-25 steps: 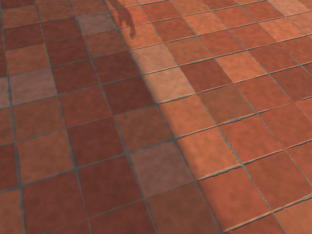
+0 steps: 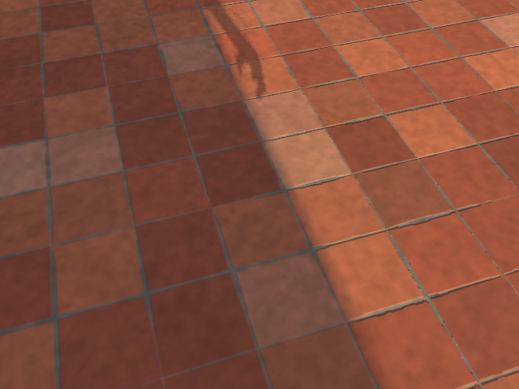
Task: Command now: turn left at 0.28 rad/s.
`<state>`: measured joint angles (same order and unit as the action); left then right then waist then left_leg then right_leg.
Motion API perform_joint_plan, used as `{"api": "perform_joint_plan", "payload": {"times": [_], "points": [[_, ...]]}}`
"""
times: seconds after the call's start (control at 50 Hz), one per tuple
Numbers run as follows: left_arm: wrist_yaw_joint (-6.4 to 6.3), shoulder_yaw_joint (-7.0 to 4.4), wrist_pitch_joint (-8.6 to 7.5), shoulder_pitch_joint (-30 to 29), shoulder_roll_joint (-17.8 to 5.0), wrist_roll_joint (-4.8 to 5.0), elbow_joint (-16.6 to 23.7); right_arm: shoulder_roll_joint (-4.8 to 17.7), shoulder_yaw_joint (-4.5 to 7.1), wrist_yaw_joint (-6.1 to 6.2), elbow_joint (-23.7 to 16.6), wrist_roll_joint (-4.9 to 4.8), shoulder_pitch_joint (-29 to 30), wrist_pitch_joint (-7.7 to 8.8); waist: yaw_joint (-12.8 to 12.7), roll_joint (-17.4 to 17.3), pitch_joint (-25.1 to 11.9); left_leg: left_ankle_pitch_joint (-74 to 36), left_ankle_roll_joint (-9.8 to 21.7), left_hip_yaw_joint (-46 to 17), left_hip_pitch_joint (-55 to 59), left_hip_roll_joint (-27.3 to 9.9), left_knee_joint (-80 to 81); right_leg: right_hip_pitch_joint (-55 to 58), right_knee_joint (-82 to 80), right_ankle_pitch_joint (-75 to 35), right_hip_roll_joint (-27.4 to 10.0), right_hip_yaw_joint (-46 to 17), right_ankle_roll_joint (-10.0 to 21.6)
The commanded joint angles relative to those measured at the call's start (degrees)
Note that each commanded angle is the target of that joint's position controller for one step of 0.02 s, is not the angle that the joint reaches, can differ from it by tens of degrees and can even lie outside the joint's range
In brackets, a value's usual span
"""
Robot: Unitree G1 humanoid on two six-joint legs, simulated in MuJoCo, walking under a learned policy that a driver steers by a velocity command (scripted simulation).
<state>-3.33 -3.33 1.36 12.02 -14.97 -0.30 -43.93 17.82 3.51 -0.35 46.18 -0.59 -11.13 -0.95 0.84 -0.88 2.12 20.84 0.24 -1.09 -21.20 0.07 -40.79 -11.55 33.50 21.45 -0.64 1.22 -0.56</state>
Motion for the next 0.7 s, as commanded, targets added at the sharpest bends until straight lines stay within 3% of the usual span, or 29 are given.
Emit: {"api": "perform_joint_plan", "payload": {"times": [0.02, 0.04, 0.06, 0.08, 0.1, 0.12, 0.16, 0.18, 0.24, 0.3, 0.36, 0.38, 0.4, 0.42, 0.44, 0.46, 0.54, 0.7], "points": [[-0.78, -2.75, -0.55, -3.9, -10.3, 1.01, 4.1, 2.7, 0.88, -0.77, -4.6, -0.03, 1.3, 0.52, 0.4, 7.9, -1.8, -0.5, 1.5, 2.3, 0.4, -0.6, 2.8, -0.5, -6.8, -30.0, -15.5, -11.5, 9.8], [-0.61, -2.73, -0.44, -2.9, -10.0, 1.37, 3.4, 3.2, 1.03, -0.88, -4.4, 0.27, 0.5, 0.59, 0.8, 6.2, -2.5, -9.5, 2.3, 1.4, 5.1, -0.2, 9.5, -2.0, -3.8, -26.5, -12.7, -8.7, 7.3], [-0.33, -2.41, -0.59, 0.0, -8.4, 0.64, 3.0, 7.2, 1.97, -0.61, -5.0, 0.73, 0.4, 0.68, -0.7, -2.5, -4.2, -25.6, 4.4, -8.1, 10.5, -5.0, 15.5, -5.3, 4.8, -17.1, -7.0, -3.1, 3.1], [-0.51, -1.42, -0.57, -0.6, -5.2, -0.68, 4.7, 10.1, 2.18, -0.58, -5.1, 1.41, -0.2, 0.82, -1.4, -14.7, -5.6, -33.4, 13.3, -23.8, 13.5, -15.6, 19.5, -12.9, 13.9, 3.5, 1.2, 1.7, -2.3], [-0.53, -1.39, -0.45, -3.6, -5.8, -0.29, 4.9, 5.8, 0.6, -0.59, -4.6, 2.26, -3.3, 1.7, 1.8, -13.1, -8.7, -37.0, 18.5, -28.7, 15.9, -19.2, 21.1, -14.3, 22.1, 17.5, 0.4, -5.4, -3.0], [-0.21, -1.83, -0.25, -2.5, -7.0, 0.56, 4.5, 5.0, -0.01, -0.51, -4.1, 2.22, -2.0, 2.55, 0.6, -9.1, -8.2, -37.7, 18.2, -24.5, 15.6, -18.9, 20.1, -14.8, 26.3, 17.4, -1.1, -7.0, -3.1], [-0.26, -2.24, -0.1, -1.8, -7.5, 0.6, 2.6, 7.2, 0.7, -0.06, -4.2, 1.08, 1.5, 2.94, -0.2, -3.9, -6.7, -33.5, 14.5, -19.4, 16.4, -15.8, 19.3, -17.1, 25.6, 12.6, -2.3, -6.7, -3.4], [-0.32, -2.35, -0.07, -2.0, -7.6, 0.64, 2.0, 7.1, 0.58, 0.41, -4.0, 0.89, 2.3, 2.75, -0.4, -3.7, -6.8, -33.5, 13.5, -17.5, 15.5, -14.7, 19.5, -15.5, 23.9, 10.3, -2.8, -6.8, -3.7], [-0.02, -1.45, -0.22, -0.8, -5.1, 1.12, 0.2, 6.0, 0.36, 1.01, -3.4, 0.97, 4.0, 1.66, -0.6, -5.1, -7.0, -31.4, 12.4, -12.5, 13.8, -11.2, 20.3, -9.8, 15.1, 6.1, -1.9, -4.5, -4.9], [0.1, -1.24, -0.27, -1.1, -5.2, 1.26, -1.0, 5.8, 0.37, 1.16, -2.5, 1.02, 4.6, 1.05, 0.1, -6.2, -6.4, -25.2, 12.6, -12.6, 12.5, -10.8, 21.4, -5.1, 6.1, 2.1, -1.2, -3.2, -4.9], [0.74, -1.06, -0.6, 1.6, -4.8, 0.76, -3.2, 4.2, -0.26, 1.22, -1.6, 0.29, 6.6, 0.58, -2.1, -5.6, -4.8, -15.0, 10.1, -11.7, 8.6, -8.9, 21.1, 2.5, -9.4, -10.1, -0.5, -1.6, -2.9], [1.0, -1.01, -0.79, 1.4, -5.7, -0.1, -3.5, 3.1, -0.61, 1.11, -0.6, 0.32, 4.7, 0.8, -1.7, -4.0, -4.5, -10.8, 7.4, -11.1, 6.1, -7.5, 21.3, 6.0, -12.2, -15.5, -1.8, -3.4, -1.7], [1.01, -1.26, -0.92, 1.3, -8.1, -0.72, -3.1, 2.3, -0.91, 0.8, 0.0, 1.25, 3.5, 1.25, -0.6, -0.2, -4.2, -6.9, 4.7, -9.1, 3.6, -5.5, 19.5, 8.2, -12.1, -21.3, -6.2, -7.5, 0.1], [1.26, -1.87, -1.06, -0.3, -10.5, -0.25, -4.1, 1.5, -0.78, 0.45, 0.1, 1.56, 2.0, 1.51, 2.7, 7.1, -3.3, -4.1, 2.5, -4.1, 6.0, -0.9, 19.4, 2.6, -10.3, -15.8, -6.7, -7.9, 2.8], [1.75, -1.23, -1.61, -1.7, -7.3, -0.15, -3.8, 2.1, -0.83, 0.53, 0.7, 2.03, 4.7, 1.44, 0.9, 6.3, -2.7, -5.6, 0.9, -3.0, 10.4, -0.1, 17.6, -2.2, -12.3, -8.1, -5.8, -7.9, 3.4], [1.9, -0.79, -2.17, -2.1, -6.2, -0.6, -4.2, 2.7, -0.53, 0.73, 0.7, 1.66, 6.1, 1.28, 0.6, 5.8, -1.8, -7.3, 0.9, -3.0, 11.8, -0.2, 16.7, -4.2, -13.2, -5.6, -5.3, -7.6, 2.5], [1.77, -0.35, -3.7, -0.4, -6.1, -0.29, -6.6, 2.7, -0.32, 1.49, 3.0, 1.22, 5.2, 0.45, 0.1, 4.2, -1.2, -12.6, 2.1, -3.9, 11.6, -1.1, 16.6, -2.8, -12.1, -10.7, -3.6, -5.7, 0.6], [1.33, 0.42, -3.19, 1.1, -5.4, -0.04, -9.7, 2.3, -0.19, 1.76, 7.6, 0.87, 4.2, 0.52, -0.7, 1.2, -1.4, -16.0, 1.1, -3.5, 11.5, -1.0, 16.8, -0.5, -11.4, -13.1, -2.4, -4.7, 1.2]]}}
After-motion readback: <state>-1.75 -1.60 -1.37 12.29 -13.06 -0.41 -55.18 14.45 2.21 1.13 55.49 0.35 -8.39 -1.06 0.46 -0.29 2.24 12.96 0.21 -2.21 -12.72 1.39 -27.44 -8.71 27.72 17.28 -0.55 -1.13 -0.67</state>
